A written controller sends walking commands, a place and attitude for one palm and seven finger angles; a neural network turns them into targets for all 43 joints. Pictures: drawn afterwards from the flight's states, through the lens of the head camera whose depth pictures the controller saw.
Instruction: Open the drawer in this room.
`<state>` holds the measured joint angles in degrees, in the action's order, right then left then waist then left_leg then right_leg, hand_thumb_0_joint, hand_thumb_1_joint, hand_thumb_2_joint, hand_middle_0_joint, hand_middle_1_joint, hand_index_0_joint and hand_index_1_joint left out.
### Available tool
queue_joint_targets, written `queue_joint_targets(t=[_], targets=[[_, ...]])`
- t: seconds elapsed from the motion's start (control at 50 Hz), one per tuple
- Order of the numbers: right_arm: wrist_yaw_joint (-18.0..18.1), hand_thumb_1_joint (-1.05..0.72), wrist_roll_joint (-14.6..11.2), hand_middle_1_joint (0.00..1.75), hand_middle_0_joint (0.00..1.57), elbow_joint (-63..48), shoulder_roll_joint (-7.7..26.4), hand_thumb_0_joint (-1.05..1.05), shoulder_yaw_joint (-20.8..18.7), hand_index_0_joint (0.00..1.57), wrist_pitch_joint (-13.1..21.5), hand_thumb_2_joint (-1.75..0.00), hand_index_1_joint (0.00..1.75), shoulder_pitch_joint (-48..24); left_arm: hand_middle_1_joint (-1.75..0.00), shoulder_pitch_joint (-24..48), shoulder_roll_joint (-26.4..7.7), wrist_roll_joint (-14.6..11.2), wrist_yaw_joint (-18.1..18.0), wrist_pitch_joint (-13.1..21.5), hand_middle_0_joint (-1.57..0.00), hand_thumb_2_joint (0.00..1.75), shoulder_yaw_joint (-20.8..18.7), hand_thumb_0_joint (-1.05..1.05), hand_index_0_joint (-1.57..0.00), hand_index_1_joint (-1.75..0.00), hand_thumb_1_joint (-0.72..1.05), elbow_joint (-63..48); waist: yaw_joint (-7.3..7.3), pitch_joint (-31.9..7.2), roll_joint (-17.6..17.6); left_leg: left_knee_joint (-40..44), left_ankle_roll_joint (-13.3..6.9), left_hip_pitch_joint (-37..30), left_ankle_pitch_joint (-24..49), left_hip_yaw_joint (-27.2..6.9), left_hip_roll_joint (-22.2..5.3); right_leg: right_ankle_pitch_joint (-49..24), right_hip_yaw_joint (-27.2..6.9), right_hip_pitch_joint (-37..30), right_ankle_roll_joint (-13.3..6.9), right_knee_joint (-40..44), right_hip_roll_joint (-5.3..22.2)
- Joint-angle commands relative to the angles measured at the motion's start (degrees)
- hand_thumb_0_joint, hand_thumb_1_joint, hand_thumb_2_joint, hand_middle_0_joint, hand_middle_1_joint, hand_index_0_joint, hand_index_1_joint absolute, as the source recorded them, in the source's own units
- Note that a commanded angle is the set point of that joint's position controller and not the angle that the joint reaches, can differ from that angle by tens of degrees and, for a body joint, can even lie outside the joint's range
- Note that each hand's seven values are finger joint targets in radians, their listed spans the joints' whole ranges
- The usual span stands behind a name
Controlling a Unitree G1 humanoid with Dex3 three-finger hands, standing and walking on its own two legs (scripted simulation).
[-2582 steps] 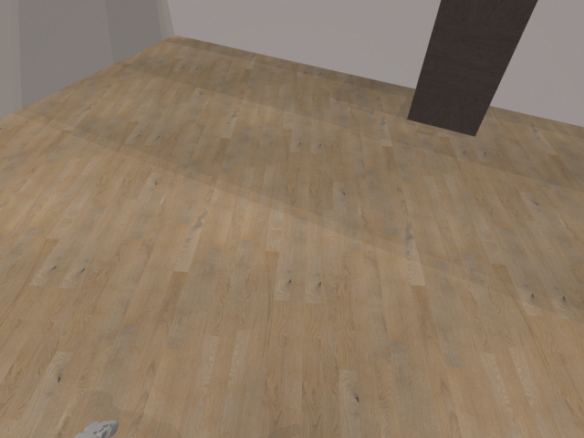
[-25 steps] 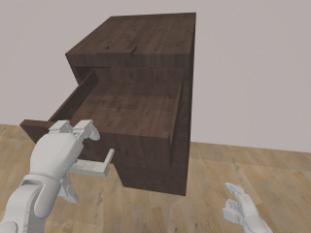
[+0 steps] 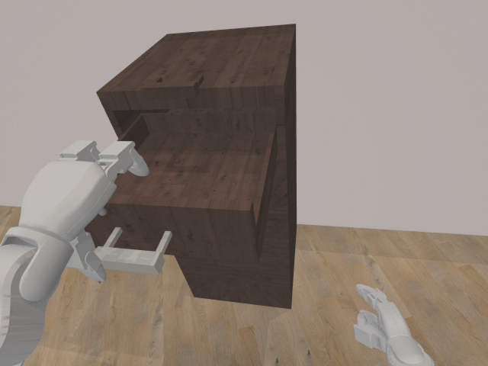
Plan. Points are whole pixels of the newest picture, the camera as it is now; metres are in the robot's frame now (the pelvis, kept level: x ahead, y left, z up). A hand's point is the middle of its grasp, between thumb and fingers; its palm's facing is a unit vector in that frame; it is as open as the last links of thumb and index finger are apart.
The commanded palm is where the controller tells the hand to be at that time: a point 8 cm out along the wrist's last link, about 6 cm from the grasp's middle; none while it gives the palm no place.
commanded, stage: lift the hand off the handle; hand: left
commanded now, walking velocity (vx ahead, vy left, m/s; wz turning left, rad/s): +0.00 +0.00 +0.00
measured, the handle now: (134, 247) +0.25 +0.23 +0.10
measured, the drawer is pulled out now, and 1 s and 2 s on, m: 0.30 0.30 0.30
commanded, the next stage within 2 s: draw the hand back to the body in 0.20 s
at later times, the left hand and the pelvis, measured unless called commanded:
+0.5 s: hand (87, 204) +0.22 +0.22 +0.24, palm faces +0.25 +0.00 -0.97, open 13.8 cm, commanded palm +0.17 +0.23 +0.30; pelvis -0.01 +0.00 +0.00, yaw +0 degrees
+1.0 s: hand (53, 189) +0.21 +0.24 +0.28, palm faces +0.43 -0.51 -0.75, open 13.8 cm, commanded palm +0.15 +0.27 +0.29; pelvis -0.01 +0.01 +0.00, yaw +1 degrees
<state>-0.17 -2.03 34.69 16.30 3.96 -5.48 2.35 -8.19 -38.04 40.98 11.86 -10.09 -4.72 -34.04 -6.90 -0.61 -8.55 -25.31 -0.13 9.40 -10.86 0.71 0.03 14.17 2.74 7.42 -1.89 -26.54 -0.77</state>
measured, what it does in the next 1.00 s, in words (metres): stands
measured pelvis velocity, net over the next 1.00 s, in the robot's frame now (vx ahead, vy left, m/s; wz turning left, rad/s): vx -0.01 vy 0.01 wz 0.02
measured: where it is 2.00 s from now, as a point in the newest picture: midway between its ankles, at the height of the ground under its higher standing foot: outside the picture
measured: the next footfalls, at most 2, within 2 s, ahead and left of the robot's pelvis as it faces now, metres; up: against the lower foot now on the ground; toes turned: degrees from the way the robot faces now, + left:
none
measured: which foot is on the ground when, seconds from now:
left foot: down 0.00-1.00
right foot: down 0.00-1.00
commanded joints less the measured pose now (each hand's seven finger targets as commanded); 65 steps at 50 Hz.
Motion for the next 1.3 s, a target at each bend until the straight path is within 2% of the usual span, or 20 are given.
queue_joint_targets(t=[0.0,0.08,0.18,0.26,0.32,0.34,0.44,0.6,0.64,0.74,0.78,0.84,0.88,0.9,0.92,0.96,1.04,1.12,1.22,1.28], targets=[[-0.2,-0.90,-0.6,0.30,0.20,-10.0,3.4,0.00,-1.8,0.20,3.8,-0.90,0.30,-13.4,-1.20,14.3,-14.4,-0.9,-2.4,0.0,-0.30,0.30,-14.3,0.00,-0.30,-1.20,-0.50,-5.4,-0.83,-5.8,5.8,3.2,-0.6,-0.5,5.8,-0.3,0.9,-3.9,-2.0,0.8,1.9,6.0,0.8],[-0.1,-0.90,-1.0,0.30,0.20,-9.9,3.8,0.00,-2.0,0.20,4.1,-0.90,0.30,-13.5,-1.20,16.5,-16.4,-2.4,-1.1,-1.8,-0.30,0.30,-15.8,0.00,-0.30,-1.20,-0.50,-1.9,-1.05,-6.1,6.4,2.8,-0.5,0.8,5.0,-0.2,1.0,-3.4,-2.6,0.7,2.1,5.4,1.1],[0.1,-0.90,-1.6,0.30,0.20,-10.4,4.3,0.00,-1.9,0.20,4.6,-0.90,0.30,-12.9,-1.20,16.3,-12.1,-3.5,2.3,-2.2,-0.30,0.30,-10.3,0.00,-0.30,-1.20,-0.50,0.8,0.57,-4.2,8.9,2.5,-0.7,1.6,1.2,0.2,0.9,0.5,-2.4,3.1,2.8,6.0,1.3],[0.4,-0.90,-0.8,0.30,0.20,-11.5,3.9,0.00,-1.4,0.20,5.8,-0.90,0.30,-14.2,-1.20,20.6,-13.7,-1.8,2.9,0.1,-0.30,0.30,-9.4,0.00,-0.30,-1.20,-0.50,-6.4,0.02,-10.1,5.9,1.3,-0.9,0.6,0.8,-0.1,1.7,2.3,-4.0,0.6,2.4,5.2,2.1],[1.0,-0.90,0.0,0.30,0.20,-11.1,3.8,0.00,-1.7,0.20,6.1,-0.90,0.30,-12.7,-1.20,19.5,-18.3,-0.6,1.3,2.6,-0.30,0.30,-14.7,0.00,-0.30,-1.20,-0.50,-6.9,-0.61,-9.3,6.6,0.7,-1.2,-0.4,2.5,0.0,1.7,1.0,-3.5,1.6,2.5,5.7,2.0],[1.0,-0.90,-0.4,0.30,0.20,-10.7,4.1,0.00,-1.9,0.20,6.7,-0.90,0.30,-13.2,-1.20,19.4,-20.3,-1.3,0.3,3.1,-0.30,0.30,-17.5,0.00,-0.30,-1.20,-0.50,-8.2,-0.68,-9.7,3.0,0.2,-0.9,-1.1,2.9,-0.6,1.2,0.1,-4.2,1.6,1.9,5.9,1.6],[0.4,-0.90,-0.9,0.30,0.20,-9.8,3.5,0.00,-2.4,0.20,6.8,-0.90,0.30,-12.3,-1.20,16.0,-18.2,-4.1,-2.3,3.2,-0.30,0.30,-20.2,0.00,-0.30,-1.20,-0.50,-3.3,-1.30,-7.2,2.2,0.9,-0.2,-0.3,4.7,-1.0,0.8,-2.4,-2.8,2.3,1.5,5.7,0.9],[0.2,-0.90,-1.5,0.30,0.20,-11.1,4.6,0.00,-2.1,0.20,5.5,-0.90,0.30,-12.5,-1.20,12.4,-12.2,-4.7,0.9,-0.3,-0.30,0.30,-12.0,0.00,-0.30,-1.20,-0.50,-1.8,0.29,-4.3,8.8,2.5,-0.6,2.3,-0.7,-0.2,0.8,2.5,-1.7,3.6,2.6,5.3,1.4],[0.5,-0.90,-1.9,0.30,0.20,-11.8,4.3,0.00,-2.0,0.20,6.5,-0.90,0.30,-13.5,-1.20,13.1,-11.3,-4.6,1.1,0.5,-0.30,0.30,-10.7,0.00,-0.30,-1.20,-0.50,-6.1,0.87,-5.9,5.7,2.0,-0.7,1.0,-1.4,-0.7,0.5,3.3,-2.2,3.9,2.3,5.0,1.0],[1.5,-0.90,-0.4,0.30,0.20,-11.7,4.6,0.00,-1.6,0.20,7.0,-0.90,0.30,-12.9,-1.20,15.1,-21.6,-1.2,-1.1,2.9,-0.30,0.30,-19.0,0.00,-0.30,-1.20,-0.50,-13.2,-1.09,-11.5,1.5,1.5,-0.8,-0.9,1.8,-1.7,0.5,0.6,-2.7,0.8,1.6,4.5,1.1],[1.4,-0.90,0.4,0.30,0.20,-10.3,3.2,0.00,-1.6,0.20,6.7,-0.90,0.30,-11.1,-1.20,13.8,-20.4,-0.7,-2.2,3.9,-0.30,0.30,-20.0,0.00,-0.30,-1.20,-0.50,-9.5,-1.34,-9.5,3.7,1.4,-0.7,-1.1,4.2,-1.5,0.9,-0.3,-1.6,1.8,1.4,4.6,1.2],[0.9,-0.90,-0.9,0.30,0.20,-10.0,3.5,0.00,-2.2,0.20,6.8,-0.90,0.30,-12.2,-1.20,11.3,-20.4,-4.5,-3.3,3.7,-0.30,0.30,-23.2,0.00,-0.30,-1.20,-0.50,-7.5,-1.41,-6.6,-0.3,1.7,0.0,-0.5,5.4,-2.0,0.3,-3.0,-1.4,2.1,0.9,4.9,0.6],[0.6,-0.90,-0.7,0.30,0.20,-9.4,3.8,0.00,-2.3,0.20,5.9,-0.90,0.30,-10.8,-1.20,10.3,-18.1,-5.8,-2.5,2.2,-0.30,0.30,-21.5,0.00,-0.30,-1.20,-0.50,-1.7,-1.11,-4.2,3.6,2.7,0.2,1.1,4.6,-1.4,0.2,-2.7,-0.2,2.8,1.6,4.7,0.7],[2.1,-0.90,-0.2,0.30,0.20,-11.3,-1.0,0.00,-2.2,0.20,9.2,-0.90,0.30,-5.4,-1.18,18.2,3.3,-40.3,-8.4,11.2,-0.30,0.32,-21.3,0.00,-0.30,-1.18,-0.47,-9.3,5.68,0.2,11.3,2.7,-0.9,-4.8,-0.1,-2.0,-1.5,-2.3,0.7,6.0,0.1,9.7,-0.5],[3.2,-0.90,0.5,0.30,0.20,-8.2,1.3,0.00,-1.9,0.20,10.9,-0.90,0.30,-5.0,-1.15,9.6,-2.0,-41.2,-11.6,14.1,-0.29,0.33,-25.3,0.00,-0.29,-1.15,-0.43,-1.2,4.76,2.4,15.5,3.4,-0.9,-4.9,-4.5,-2.6,-2.8,1.7,-0.2,7.2,0.5,10.3,-0.4],[3.5,-0.90,0.4,0.30,0.20,-7.7,1.3,0.00,-2.3,0.20,11.8,-0.90,0.30,-4.9,-1.11,1.3,3.3,-45.7,-12.9,15.9,-0.29,0.36,-25.2,0.00,-0.29,-1.11,-0.36,-0.7,3.96,1.8,16.1,4.6,-1.1,-4.8,-6.2,-2.0,-2.5,4.0,0.2,5.8,0.9,12.3,0.4],[4.3,-0.90,0.8,0.30,0.20,-6.7,1.6,0.00,-2.8,0.20,15.1,-0.90,0.30,-5.0,-1.02,3.6,3.6,-47.8,-16.1,20.9,-0.28,0.42,-25.4,0.00,-0.28,-1.02,-0.22,-12.4,2.95,-3.1,1.6,5.5,-0.9,-7.8,-5.0,-0.5,-2.2,3.2,-1.6,2.6,0.8,11.8,1.3],[4.3,-0.90,1.9,0.30,0.20,-6.7,1.1,0.00,-2.8,0.20,17.0,-0.90,0.30,-3.7,-0.93,4.4,5.2,-46.4,-18.0,22.8,-0.27,0.48,-23.1,0.00,-0.27,-0.93,-0.08,-18.4,2.60,-4.1,-2.0,5.8,-0.9,-6.8,0.6,-1.3,-1.9,-1.9,-1.6,-0.4,-0.1,10.5,1.1],[4.3,-0.90,2.2,0.30,0.20,-5.9,1.1,0.00,-3.5,0.20,17.4,-0.90,0.30,-2.4,-0.82,2.1,4.7,-46.0,-18.9,23.0,-0.26,0.55,-24.7,0.00,-0.26,-0.82,0.09,-18.1,2.45,-3.8,-1.9,4.6,-0.4,-6.5,7.3,-1.4,-1.9,-8.7,-1.3,-2.1,-0.6,9.1,1.0],[4.2,-0.90,1.9,0.30,0.20,-5.7,1.5,0.00,-4.0,0.20,16.4,-0.90,0.30,-1.9,-0.75,0.0,5.2,-46.7,-18.6,22.4,-0.25,0.60,-26.0,0.00,-0.25,-0.75,0.20,-13.9,2.64,-2.7,4.5,4.3,-0.5,-6.4,10.3,-1.3,-2.4,-12.2,-0.7,-2.2,-0.2,8.8,0.6]])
